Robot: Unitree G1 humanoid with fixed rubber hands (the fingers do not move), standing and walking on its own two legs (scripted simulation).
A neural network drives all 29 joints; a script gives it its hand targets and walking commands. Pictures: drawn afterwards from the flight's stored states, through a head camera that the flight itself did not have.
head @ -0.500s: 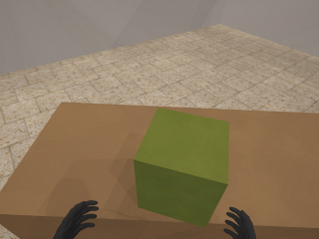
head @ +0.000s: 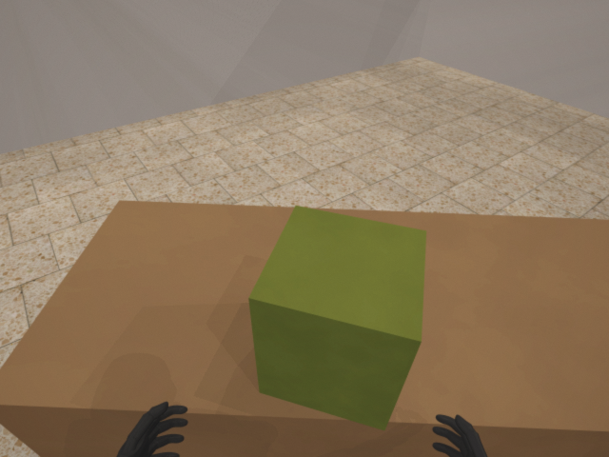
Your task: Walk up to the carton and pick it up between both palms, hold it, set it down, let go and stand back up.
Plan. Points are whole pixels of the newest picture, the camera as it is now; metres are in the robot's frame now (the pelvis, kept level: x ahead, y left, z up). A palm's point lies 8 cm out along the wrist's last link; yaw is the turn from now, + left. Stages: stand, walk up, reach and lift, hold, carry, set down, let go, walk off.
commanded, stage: set down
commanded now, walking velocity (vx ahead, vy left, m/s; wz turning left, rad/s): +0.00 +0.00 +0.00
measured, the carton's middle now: (339, 315) +0.36 -0.05 -0.01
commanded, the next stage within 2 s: let go in 0.28 s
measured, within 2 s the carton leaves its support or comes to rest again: neither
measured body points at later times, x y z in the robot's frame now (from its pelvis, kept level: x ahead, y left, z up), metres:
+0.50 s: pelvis +0.00 -0.03 +0.00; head +0.00 -0.02 +0.45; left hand +0.17 +0.21 -0.08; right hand +0.16 -0.23 -0.09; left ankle -0.02 +0.10 -0.74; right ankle +0.02 -0.10 -0.74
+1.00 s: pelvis +0.02 -0.02 +0.00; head +0.01 -0.02 +0.45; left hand +0.15 +0.23 -0.09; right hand +0.15 -0.26 -0.12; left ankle -0.02 +0.10 -0.74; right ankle +0.02 -0.10 -0.74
